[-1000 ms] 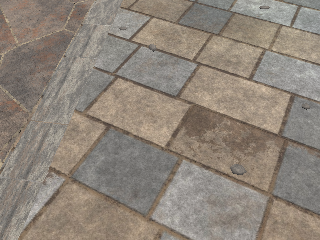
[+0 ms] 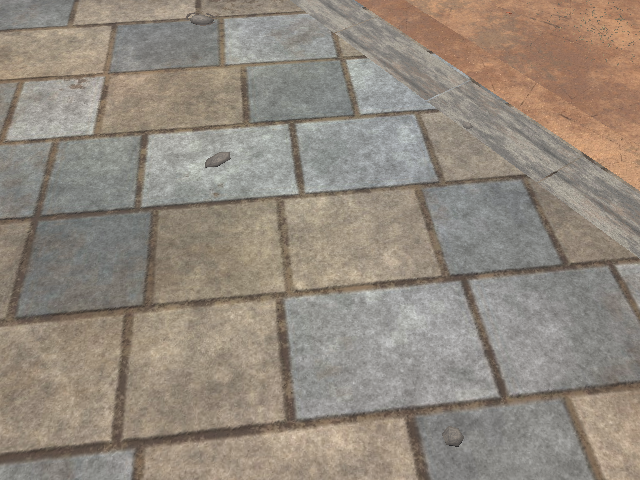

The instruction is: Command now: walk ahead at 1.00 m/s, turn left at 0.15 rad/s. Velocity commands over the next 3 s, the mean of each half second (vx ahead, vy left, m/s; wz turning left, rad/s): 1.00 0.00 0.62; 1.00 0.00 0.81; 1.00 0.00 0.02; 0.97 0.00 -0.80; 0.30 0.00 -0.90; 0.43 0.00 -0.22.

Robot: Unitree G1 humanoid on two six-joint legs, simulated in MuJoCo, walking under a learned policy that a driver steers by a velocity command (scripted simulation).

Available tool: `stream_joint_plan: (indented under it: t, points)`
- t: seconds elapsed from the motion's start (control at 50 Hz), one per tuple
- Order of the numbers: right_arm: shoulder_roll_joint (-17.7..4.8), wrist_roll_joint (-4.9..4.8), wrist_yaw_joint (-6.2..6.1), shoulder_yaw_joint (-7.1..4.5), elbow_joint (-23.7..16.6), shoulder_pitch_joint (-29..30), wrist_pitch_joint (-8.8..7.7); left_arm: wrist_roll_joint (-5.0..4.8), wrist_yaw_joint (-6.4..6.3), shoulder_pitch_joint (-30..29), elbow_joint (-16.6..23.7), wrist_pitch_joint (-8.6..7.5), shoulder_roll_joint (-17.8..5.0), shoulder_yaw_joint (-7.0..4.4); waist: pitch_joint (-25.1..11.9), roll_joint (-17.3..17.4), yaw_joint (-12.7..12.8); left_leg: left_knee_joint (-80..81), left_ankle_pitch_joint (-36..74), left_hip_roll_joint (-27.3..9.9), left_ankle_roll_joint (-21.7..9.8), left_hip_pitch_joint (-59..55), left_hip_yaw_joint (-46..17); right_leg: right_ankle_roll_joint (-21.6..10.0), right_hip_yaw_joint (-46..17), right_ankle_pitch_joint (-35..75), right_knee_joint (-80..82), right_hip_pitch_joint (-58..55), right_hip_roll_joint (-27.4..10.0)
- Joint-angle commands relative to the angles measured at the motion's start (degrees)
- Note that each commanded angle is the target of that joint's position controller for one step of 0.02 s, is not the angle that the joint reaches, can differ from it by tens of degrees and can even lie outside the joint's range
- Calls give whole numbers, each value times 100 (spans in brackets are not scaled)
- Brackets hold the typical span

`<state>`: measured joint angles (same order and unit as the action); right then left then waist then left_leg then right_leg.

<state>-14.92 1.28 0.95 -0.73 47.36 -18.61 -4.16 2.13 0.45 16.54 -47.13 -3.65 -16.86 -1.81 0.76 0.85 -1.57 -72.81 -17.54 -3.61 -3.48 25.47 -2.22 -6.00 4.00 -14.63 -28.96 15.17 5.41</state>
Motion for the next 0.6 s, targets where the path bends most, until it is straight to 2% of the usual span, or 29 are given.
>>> stream_joint_plan:
  t: [0.02,0.04,0.06,0.1,0.14,0.16,0.18,0.2,0.22,0.24,0.26,0.28,0.3,0.32,0.34,0.36,0.38,0.4,0.42,0.44,0.46,0.48,0.52,0.54,0.56,0.6]
  points:
    - [-350,74,125,-75,-334,-102,158,-97,-22,250,122,-274,-427,-142,381,-287,-77,433,82,-402,87,1371,-340,-729,-1804,203,2150,-478,-1740]
    - [-336,71,149,-69,-449,284,187,-124,3,318,66,-328,-433,-149,586,-293,-7,697,442,-407,90,1579,-277,-626,-1422,514,2354,-392,-1636]
    - [-328,33,164,-60,-581,626,191,-109,31,296,47,-363,-434,-145,714,-306,22,1065,852,-345,72,1681,-173,-503,-958,966,2499,-330,-1468]
    - [-259,-20,224,-13,-754,1054,138,-124,72,237,22,-445,-367,-108,746,-301,14,2081,1895,-249,-19,1270,165,-239,-98,2124,2561,-158,-1159]
    - [-205,-63,320,28,-845,1466,106,-205,55,422,-48,-541,-454,-92,714,-115,133,2899,2837,-76,-195,589,617,-26,320,2875,2890,-169,-1198]
    - [-193,-70,348,41,-865,1630,101,-216,31,584,-126,-563,-507,-84,742,-59,198,3162,3094,61,-289,504,795,70,448,3475,2953,-493,-1248]
    - [-233,-75,356,39,-874,1546,98,-195,-5,444,-107,-583,-740,-125,634,-280,48,3431,3250,111,-389,218,731,132,506,4128,2836,-787,-1409]
    - [-414,-46,350,-17,-764,1490,100,-184,-64,583,-137,-541,-799,-141,467,-242,67,3483,2996,446,-432,251,1052,286,703,5522,2476,-1437,-1370]
    - [-520,-12,334,-44,-722,1396,111,-118,-144,775,-150,-452,-954,-168,238,-407,29,3506,2500,738,-497,144,1299,407,763,6867,1876,-1971,-1431]
    - [-641,-5,303,-83,-631,1012,124,-41,-233,776,-142,-332,-1081,-203,-2,-604,-209,3506,2014,948,-571,-197,1382,486,803,7737,1032,-2228,-1516]
    - [-859,4,279,-180,-414,154,132,41,-310,629,-85,-204,-1213,-243,-494,-720,-683,3479,1610,1139,-697,-1043,1351,521,774,8244,-274,-2208,-1624]
    - [-1105,13,217,-322,-36,-1139,144,104,-342,317,33,-96,-1310,-278,-1008,-722,-1268,3624,1266,1120,-916,-2270,1036,507,706,7997,-2062,-1702,-1657]
    - [-1373,-4,98,-496,119,-1727,200,112,-285,127,75,-95,-1205,-274,-1091,-281,-1485,3789,639,738,-1188,-3266,304,467,760,4769,-4375,-539,-1082]
    - [-2067,80,33,-679,4,-1142,316,-16,-130,579,611,-230,-253,-42,-1346,1855,-377,3975,1047,-814,-2304,-5100,-2749,909,181,-1451,-6816,2548,-31]
    - [-2032,-44,15,-736,-233,-975,346,-49,-139,123,905,-364,-538,35,-2014,783,-705,5210,-194,-1148,-2698,-5389,-4442,736,-909,-1151,-7020,3447,-163]
    - [-1695,-59,-57,-690,-208,-817,326,-21,-115,-390,996,-463,-648,62,-1108,-60,-605,5766,-615,-1073,-2318,-4485,-4215,600,-1101,-642,-6278,3544,-549]
    - [-1352,-57,-71,-611,-115,-640,315,-3,-86,-443,1013,-496,-618,83,-429,-538,-227,5943,-322,-884,-2002,-3374,-3722,547,-1020,-410,-5481,3202,-796]
    - [-1225,-68,-93,-563,-101,-504,255,98,-77,-533,1051,-416,-553,111,-52,-602,8,5952,218,-611,-1859,-2522,-3244,614,-1005,-541,-5078,2865,-934]
    - [-1074,-67,-112,-498,-135,-350,192,193,-67,-443,1049,-261,-521,133,143,-657,257,6036,462,-369,-1776,-1791,-2852,717,-972,-619,-4769,2481,-1029]
    - [-1021,-86,-95,-463,-161,-281,126,233,-57,-419,1070,-119,-462,156,274,-587,393,6126,553,-169,-1741,-1240,-2550,809,-902,-767,-4369,2259,-1132]
    - [-1098,-107,-68,-477,-207,-235,56,241,-38,-570,1182,-34,-406,183,373,-486,426,6249,653,5,-1719,-760,-2285,880,-768,-808,-3818,2052,-1189]
    - [-1183,-118,-58,-501,-247,-182,5,223,-7,-955,1377,-3,-355,220,526,-385,375,6413,846,165,-1698,-348,-2091,943,-602,-442,-3219,1889,-1212]
    - [-1212,-117,-41,-543,-305,-159,-38,99,80,-1623,1658,-20,-206,301,640,-157,180,6537,1186,476,-1449,136,-1791,997,-416,799,-1963,1311,-1131]
    - [-1248,-139,-15,-576,-314,-210,-48,25,101,-1799,1716,-29,-151,320,568,-40,43,6516,1549,551,-1286,102,-1723,972,-357,1446,-1412,1005,-1026]
    - [-1294,-169,15,-608,-309,-300,-55,-30,106,-1867,1727,-40,-162,313,434,24,-76,6457,1937,529,-1161,-71,-1742,932,-339,1931,-1064,722,-918]
    - [-1378,-188,28,-662,-288,-493,-41,-73,80,-1997,1779,-58,-310,264,250,164,-253,6207,2528,376,-996,-779,-1907,851,-391,2135,-568,570,-783]
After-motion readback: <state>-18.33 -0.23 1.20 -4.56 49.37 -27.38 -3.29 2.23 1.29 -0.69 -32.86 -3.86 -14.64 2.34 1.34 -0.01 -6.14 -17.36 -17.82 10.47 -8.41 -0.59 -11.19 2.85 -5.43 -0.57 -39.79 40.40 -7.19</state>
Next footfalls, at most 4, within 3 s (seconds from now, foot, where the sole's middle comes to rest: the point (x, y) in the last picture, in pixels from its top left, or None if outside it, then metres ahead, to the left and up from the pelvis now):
0.30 left None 0.49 0.11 -0.77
0.70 right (294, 302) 0.94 0.07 -0.77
1.14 left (131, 258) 1.09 0.50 -0.77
1.58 right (75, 155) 1.50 0.75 -0.77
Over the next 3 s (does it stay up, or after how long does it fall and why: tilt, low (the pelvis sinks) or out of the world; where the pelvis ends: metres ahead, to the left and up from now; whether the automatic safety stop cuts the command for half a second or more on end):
stays up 1.98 1.03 0.02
